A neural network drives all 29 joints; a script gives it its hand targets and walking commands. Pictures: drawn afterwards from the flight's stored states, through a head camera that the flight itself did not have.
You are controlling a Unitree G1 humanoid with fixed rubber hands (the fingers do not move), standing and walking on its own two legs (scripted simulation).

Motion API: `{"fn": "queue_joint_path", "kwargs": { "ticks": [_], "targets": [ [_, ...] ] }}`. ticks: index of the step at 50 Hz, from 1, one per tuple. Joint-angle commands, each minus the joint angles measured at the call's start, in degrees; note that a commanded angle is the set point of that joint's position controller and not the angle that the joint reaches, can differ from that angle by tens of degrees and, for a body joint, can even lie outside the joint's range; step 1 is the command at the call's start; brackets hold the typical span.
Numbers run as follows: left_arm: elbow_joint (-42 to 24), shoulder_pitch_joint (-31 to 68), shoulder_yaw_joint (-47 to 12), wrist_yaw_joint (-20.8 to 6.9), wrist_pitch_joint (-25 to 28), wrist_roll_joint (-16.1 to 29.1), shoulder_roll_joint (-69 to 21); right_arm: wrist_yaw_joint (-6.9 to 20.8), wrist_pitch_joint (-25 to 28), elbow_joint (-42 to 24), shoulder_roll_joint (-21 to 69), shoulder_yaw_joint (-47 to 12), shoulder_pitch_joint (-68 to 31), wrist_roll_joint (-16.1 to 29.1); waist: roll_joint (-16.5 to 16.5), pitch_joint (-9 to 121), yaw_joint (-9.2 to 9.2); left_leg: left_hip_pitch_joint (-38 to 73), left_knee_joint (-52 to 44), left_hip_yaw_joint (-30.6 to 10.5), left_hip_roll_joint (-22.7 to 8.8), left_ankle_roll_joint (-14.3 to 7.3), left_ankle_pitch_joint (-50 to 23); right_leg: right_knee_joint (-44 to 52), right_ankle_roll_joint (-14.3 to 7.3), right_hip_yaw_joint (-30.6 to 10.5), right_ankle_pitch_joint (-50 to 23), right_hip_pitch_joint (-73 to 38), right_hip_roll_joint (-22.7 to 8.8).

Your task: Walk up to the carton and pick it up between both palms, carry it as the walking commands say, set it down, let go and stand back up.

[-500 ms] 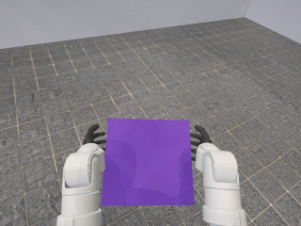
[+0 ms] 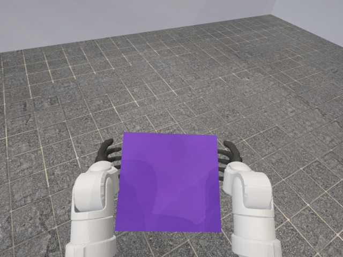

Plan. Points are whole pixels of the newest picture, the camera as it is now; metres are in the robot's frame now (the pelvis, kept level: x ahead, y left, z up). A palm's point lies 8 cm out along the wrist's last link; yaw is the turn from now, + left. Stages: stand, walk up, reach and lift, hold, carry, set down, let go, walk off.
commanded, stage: carry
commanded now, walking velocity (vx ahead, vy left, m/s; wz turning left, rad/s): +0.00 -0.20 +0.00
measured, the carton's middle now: (167, 181) +0.33 +0.00 -0.03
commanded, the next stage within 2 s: none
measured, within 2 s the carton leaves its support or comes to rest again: neither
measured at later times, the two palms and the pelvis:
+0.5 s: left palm (158, 192) +0.24 +0.03 +0.08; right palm (295, 194) +0.24 -0.25 +0.09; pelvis -0.05 -0.12 +0.00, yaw +1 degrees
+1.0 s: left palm (226, 217) +0.19 -0.10 +0.08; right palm out of the picture +0.19 -0.38 +0.08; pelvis -0.11 -0.24 +0.00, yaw +2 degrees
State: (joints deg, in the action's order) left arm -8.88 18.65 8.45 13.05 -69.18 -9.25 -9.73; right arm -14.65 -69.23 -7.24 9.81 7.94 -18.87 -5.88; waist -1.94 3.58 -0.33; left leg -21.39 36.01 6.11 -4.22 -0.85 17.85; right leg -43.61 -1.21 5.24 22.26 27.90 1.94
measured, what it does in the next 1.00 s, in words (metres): steps to the right: right foot, then left foot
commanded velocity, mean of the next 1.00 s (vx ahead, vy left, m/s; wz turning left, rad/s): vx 0.00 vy -0.20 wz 0.00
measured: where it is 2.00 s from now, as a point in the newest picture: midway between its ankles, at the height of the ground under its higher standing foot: outside the picture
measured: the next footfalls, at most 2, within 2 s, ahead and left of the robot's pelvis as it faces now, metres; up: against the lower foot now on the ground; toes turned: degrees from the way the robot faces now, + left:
right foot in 0.18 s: +0.05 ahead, -0.19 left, +0.00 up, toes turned -5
left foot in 0.46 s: -0.02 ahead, -0.01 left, +0.00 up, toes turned +8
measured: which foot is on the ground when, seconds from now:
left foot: down 0.00-0.20, up 0.22-0.44, down 0.46-0.74, up 0.76-0.98, down 1.00-1.00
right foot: up 0.00-0.16, down 0.18-0.46, up 0.48-0.70, down 0.72-1.00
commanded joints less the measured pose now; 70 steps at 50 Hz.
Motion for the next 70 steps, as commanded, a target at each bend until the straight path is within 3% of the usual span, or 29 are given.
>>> {"fn": "queue_joint_path", "kwargs": {
  "ticks": [1, 8, 10, 11, 12, 14, 17, 22, 23, 24, 25, 28, 34, 36, 37, 38, 39, 41, 49, 50, 52, 53, 55, 62, 64, 65, 66, 68, 70],
  "targets": [
    [-5.4, 33.2, -40.3, -22.5, 0.3, 28.2, -59.0, 25.0, 0.3, -2.7, 60.0, -35.1, -27.0, 24.5, 10.6, 16.4, -0.33, 16.2, -13.5, -17.4, -20.1, -7.5, -27.2, -6.8, 2.0, -6.4, 4.3, 5.8, -5.0],
    [-1.8, 27.7, -38.7, -22.8, -2.0, 28.6, -57.9, 23.0, -0.4, -4.1, 56.6, -34.4, -25.3, 22.1, 14.7, 18.7, -0.58, 13.9, -4.6, -7.4, -12.0, -1.1, -27.4, 19.1, 4.1, 2.5, -6.9, -9.0, -0.7],
    [-0.4, 26.1, -37.7, -23.4, -2.3, 27.9, -57.0, 23.0, -0.6, -3.8, 57.0, -35.0, -25.2, 21.9, 3.4, 19.5, 0.09, 2.6, 4.0, -4.7, -8.0, 3.3, -16.1, 24.6, 1.4, -7.8, -15.0, -19.4, -10.0],
    [1.8, 24.8, -36.5, -23.5, -2.1, 26.7, -56.3, 23.3, -0.9, -5.4, 56.9, -36.3, -27.3, 22.1, -12.8, 18.3, 1.33, -7.8, 11.4, 0.2, -1.3, 5.7, 8.6, 24.3, -4.5, -19.7, -28.6, -20.8, -19.6],
    [0.8, 25.4, -36.3, -23.7, -1.8, 27.1, -57.3, 23.4, -1.0, -5.3, 58.0, -37.6, -28.2, 22.8, -13.6, 18.6, 1.6, -9.7, 21.1, -1.8, 0.0, 4.6, 20.4, 22.0, -8.7, -18.4, -32.6, -21.0, -19.5],
    [-0.1, 27.3, -36.0, -23.6, -1.2, 26.9, -58.1, 23.9, -0.6, -6.1, 58.8, -39.2, -31.4, 25.0, -7.5, 17.9, 1.22, -12.3, 27.3, -3.8, -0.6, 3.2, 17.5, 21.0, -10.1, -13.8, -29.2, -20.6, -17.6],
    [-1.3, 28.5, -35.4, -22.8, -0.3, 26.3, -58.8, 24.0, -0.4, -7.5, 59.0, -39.8, -34.1, 27.2, -7.4, 19.2, 1.09, -10.4, 19.8, -1.5, -0.3, 2.6, 10.7, 19.2, -9.7, -9.5, -30.0, -21.4, -15.0],
    [-0.8, 25.9, -36.1, -21.8, -0.6, 24.6, -57.4, 24.3, -0.9, -4.7, 59.2, -38.1, -29.2, 26.7, -5.4, 21.2, -0.12, 5.9, -9.7, -0.8, 0.6, -0.6, -1.3, 16.7, -7.4, -8.8, -27.0, -17.5, -12.8],
    [-0.6, 25.5, -36.8, -21.8, -0.6, 24.7, -57.7, 24.4, -0.8, -4.8, 59.4, -37.8, -28.7, 26.4, -1.5, 21.7, -0.44, 14.7, -14.2, -7.1, -4.9, -1.3, -5.3, 13.2, -4.5, -8.3, -24.1, -10.7, -11.2],
    [-1.2, 26.8, -37.0, -22.0, -0.7, 24.8, -57.8, 24.5, -0.4, -4.4, 58.4, -37.0, -27.6, 25.4, 13.9, 20.6, -0.58, 21.7, -15.2, -26.1, -20.3, -5.6, -16.2, 4.0, 0.3, -4.3, -13.4, 2.6, -6.1],
    [-1.6, 28.4, -37.1, -22.3, -0.5, 25.0, -57.8, 24.7, -0.2, -2.7, 58.9, -35.7, -26.2, 24.6, 20.8, 18.9, 0.12, 18.2, -16.4, -31.0, -27.5, -10.9, -24.6, -5.4, 1.6, -4.1, 6.3, 5.9, -4.3],
    [-5.1, 33.2, -40.1, -22.8, 0.2, 28.2, -58.8, 25.0, 0.1, -3.4, 59.9, -35.3, -27.4, 24.4, 10.0, 14.6, -0.24, 14.0, -14.4, -15.7, -19.4, -7.1, -23.8, -8.1, 2.3, -6.5, 3.0, 6.0, -5.5],
    [-2.5, 29.0, -38.9, -22.8, -1.8, 28.9, -57.8, 23.0, -0.2, -4.7, 57.0, -34.4, -26.0, 22.5, 16.3, 18.0, -0.84, 15.5, -7.1, -7.6, -13.5, -2.9, -31.6, 11.8, 4.6, 2.5, -2.1, -4.8, -0.9],
    [-1.5, 26.7, -38.1, -23.3, -2.3, 28.5, -57.5, 22.9, -0.5, -4.4, 56.4, -34.4, -24.7, 21.7, 11.9, 18.9, -0.42, 10.3, -0.4, -5.8, -10.8, 1.1, -25.5, 23.1, 3.9, 0.6, -10.7, -14.2, -3.5],
    [-0.5, 25.9, -37.5, -23.6, -2.4, 28.1, -56.9, 22.9, -0.6, -4.4, 56.7, -34.9, -25.2, 21.7, 3.3, 19.6, 0.26, 2.0, 4.9, -4.1, -7.9, 3.4, -15.9, 24.6, 1.5, -7.4, -16.1, -20.2, -10.4],
    [1.9, 24.3, -36.3, -23.7, -2.1, 26.8, -56.2, 23.2, -0.9, -6.0, 56.6, -36.4, -27.5, 22.0, -14.0, 18.6, 1.52, -8.8, 12.8, 0.9, -0.8, 5.7, 11.0, 24.2, -4.8, -20.2, -31.1, -21.7, -20.7],
    [0.7, 25.2, -36.1, -23.9, -1.8, 27.3, -57.1, 23.3, -1.0, -6.0, 57.9, -37.9, -28.3, 22.8, -14.4, 18.9, 1.6, -10.1, 22.6, -2.1, 0.1, 4.2, 21.6, 21.5, -8.9, -18.3, -34.9, -21.6, -20.0],
    [0.1, 26.8, -35.6, -23.8, -1.2, 26.9, -58.0, 23.8, -0.6, -6.8, 58.8, -39.5, -31.5, 25.1, -7.9, 18.3, 1.26, -12.4, 27.9, -3.8, -0.7, 2.9, 17.7, 20.7, -9.8, -13.2, -29.8, -21.1, -17.9],
    [-1.0, 25.8, -35.7, -21.9, -0.6, 24.5, -57.4, 24.3, -0.9, -5.1, 59.1, -38.2, -29.2, 26.8, -5.6, 21.1, 0.11, 4.6, -7.6, -0.3, 1.4, -0.8, 1.3, 17.5, -8.1, -8.9, -26.1, -18.2, -13.3],
    [-0.7, 25.1, -36.4, -21.8, -0.6, 24.6, -57.6, 24.4, -0.8, -5.3, 59.4, -38.1, -28.8, 26.5, -2.9, 21.9, -0.28, 12.7, -13.6, -4.5, -3.0, -1.2, -4.5, 15.1, -5.4, -8.3, -23.8, -12.8, -11.9],
    [-2.7, 28.7, -37.1, -22.5, -0.7, 25.3, -57.7, 24.6, 0.1, -3.4, 59.0, -35.9, -26.0, 24.7, 22.7, 18.2, -0.01, 17.9, -18.1, -31.8, -26.8, -9.7, -18.4, -1.7, 1.5, -2.1, 4.5, 5.6, -3.4],
    [-2.7, 29.8, -37.9, -22.3, -0.2, 25.7, -58.3, 25.0, -0.2, -3.1, 59.2, -35.7, -26.0, 24.8, 16.2, 16.9, 0.13, 17.1, -16.5, -28.2, -26.2, -11.2, -22.9, -10.1, 1.3, -7.0, 5.7, 6.1, -5.3],
    [-4.6, 31.8, -39.5, -22.9, 0.1, 27.9, -58.5, 25.0, 0.1, -3.7, 59.7, -35.5, -26.6, 24.4, 9.2, 15.1, -0.15, 15.1, -14.9, -16.7, -20.5, -7.6, -23.3, -9.5, 2.2, -7.2, 3.5, 6.5, -5.9],
    [-1.9, 28.0, -38.5, -23.0, -2.1, 28.8, -57.5, 23.0, -0.4, -4.7, 56.5, -34.5, -25.4, 22.2, 16.1, 18.5, -0.61, 15.7, -5.0, -5.0, -11.4, -1.6, -29.8, 17.5, 4.9, 3.6, -6.0, -7.4, -1.1],
    [-1.1, 26.0, -37.4, -23.6, -2.4, 28.1, -56.9, 23.0, -0.6, -4.4, 56.5, -34.9, -25.1, 22.0, 6.0, 19.6, 0.03, 4.7, 2.9, -3.6, -8.1, 2.9, -16.3, 24.2, 3.7, -5.3, -17.7, -20.5, -10.0],
    [1.7, 24.8, -36.8, -23.8, -2.3, 27.2, -56.1, 23.1, -1.0, -5.2, 56.5, -36.3, -26.7, 21.8, -12.2, 19.7, 1.04, -6.8, 8.8, 0.1, -1.9, 5.8, 6.9, 23.1, -2.3, -18.8, -37.1, -24.1, -21.7],
    [1.3, 25.0, -36.2, -24.0, -2.0, 27.4, -57.1, 23.2, -1.1, -5.9, 57.7, -38.1, -28.2, 22.7, -14.9, 20.1, 1.07, -6.0, 15.7, -2.6, -1.4, 4.6, 19.0, 20.8, -6.1, -17.7, -40.7, -22.4, -20.8],
    [0.6, 26.9, -35.5, -24.1, -1.4, 26.8, -57.7, 23.7, -0.7, -6.8, 58.9, -40.0, -32.1, 25.1, -8.1, 18.8, 0.9, -7.8, 19.6, -4.4, -1.4, 3.3, 16.0, 19.9, -6.8, -14.0, -34.0, -21.8, -19.2],
    [-0.1, 28.2, -34.7, -23.7, -0.7, 26.2, -58.3, 24.0, -0.4, -7.7, 59.5, -40.7, -34.9, 26.8, -8.5, 18.6, 0.95, -6.9, 15.8, -3.4, -1.2, 2.8, 10.8, 20.8, -6.3, -10.9, -28.7, -20.8, -17.3]
  ]
}}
